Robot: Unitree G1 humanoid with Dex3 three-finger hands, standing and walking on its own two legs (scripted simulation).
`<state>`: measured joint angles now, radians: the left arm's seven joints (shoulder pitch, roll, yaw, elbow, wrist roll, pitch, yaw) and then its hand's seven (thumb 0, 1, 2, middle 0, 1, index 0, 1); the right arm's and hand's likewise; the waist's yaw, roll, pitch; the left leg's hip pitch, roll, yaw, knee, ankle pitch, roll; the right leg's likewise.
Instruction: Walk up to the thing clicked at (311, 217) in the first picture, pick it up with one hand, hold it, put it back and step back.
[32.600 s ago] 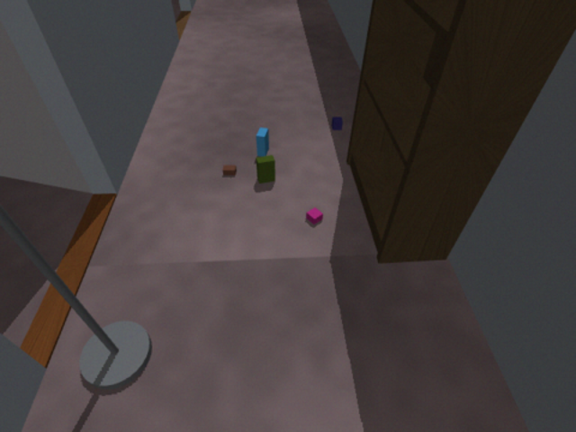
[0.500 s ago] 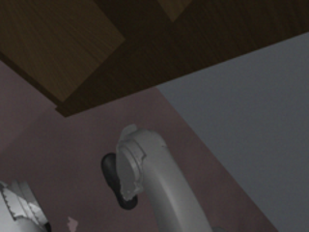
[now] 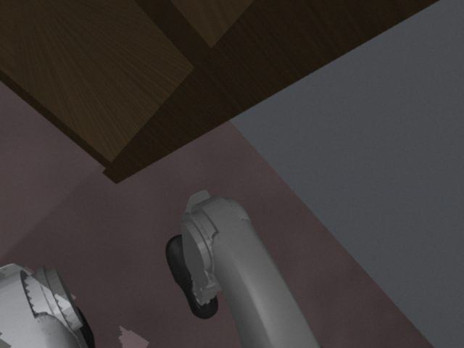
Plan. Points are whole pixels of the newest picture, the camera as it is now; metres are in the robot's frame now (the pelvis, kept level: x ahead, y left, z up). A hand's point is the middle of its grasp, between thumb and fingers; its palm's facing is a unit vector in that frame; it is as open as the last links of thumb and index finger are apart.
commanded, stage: approach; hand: left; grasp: from above
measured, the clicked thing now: out of the picture +0.47 +0.39 -0.33
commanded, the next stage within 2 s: withdraw in 0.44 s
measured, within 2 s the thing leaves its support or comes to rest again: neither
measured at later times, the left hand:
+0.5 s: hand out of the picture +0.45 +0.38 -0.24, palm faces -0.04 -0.44 -0.90, open 12.8 cm
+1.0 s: hand out of the picture +0.45 +0.39 -0.12, palm faces -0.20 -0.36 -0.91, open 12.9 cm
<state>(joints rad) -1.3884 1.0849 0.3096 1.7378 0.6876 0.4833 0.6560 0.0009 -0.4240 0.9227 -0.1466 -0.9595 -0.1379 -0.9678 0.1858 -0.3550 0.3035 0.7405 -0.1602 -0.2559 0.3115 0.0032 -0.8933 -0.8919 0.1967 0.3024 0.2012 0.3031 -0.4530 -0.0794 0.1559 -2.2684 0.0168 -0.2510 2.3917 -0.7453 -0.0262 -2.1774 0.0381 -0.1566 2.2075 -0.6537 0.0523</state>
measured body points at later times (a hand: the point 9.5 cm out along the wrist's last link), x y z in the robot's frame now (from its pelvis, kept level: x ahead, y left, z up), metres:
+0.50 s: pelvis +0.00 +0.00 -0.01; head +0.31 +0.11 +0.30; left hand +0.46 +0.40 -0.19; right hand +0.02 -0.25 -0.06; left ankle +0.05 +0.13 -0.32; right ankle +0.11 -0.12 -0.32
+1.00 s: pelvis +0.00 +0.00 +0.00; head +0.24 +0.09 +0.38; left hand +0.46 +0.41 -0.07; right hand +0.03 -0.25 -0.09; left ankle +0.05 +0.13 -0.32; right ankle +0.11 -0.12 -0.32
